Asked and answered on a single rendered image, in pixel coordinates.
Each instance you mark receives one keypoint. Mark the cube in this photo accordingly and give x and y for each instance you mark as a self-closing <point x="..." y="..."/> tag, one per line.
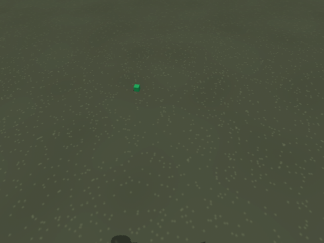
<point x="136" y="87"/>

